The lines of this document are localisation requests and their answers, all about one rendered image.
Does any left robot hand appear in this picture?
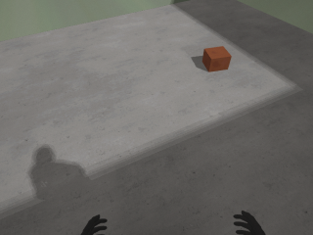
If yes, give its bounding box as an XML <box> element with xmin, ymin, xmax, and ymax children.
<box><xmin>81</xmin><ymin>214</ymin><xmax>108</xmax><ymax>235</ymax></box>

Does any carton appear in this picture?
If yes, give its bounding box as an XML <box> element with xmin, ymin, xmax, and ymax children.
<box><xmin>202</xmin><ymin>46</ymin><xmax>232</xmax><ymax>72</ymax></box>

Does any right robot hand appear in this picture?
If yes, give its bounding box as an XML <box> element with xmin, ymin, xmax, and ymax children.
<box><xmin>233</xmin><ymin>211</ymin><xmax>266</xmax><ymax>235</ymax></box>

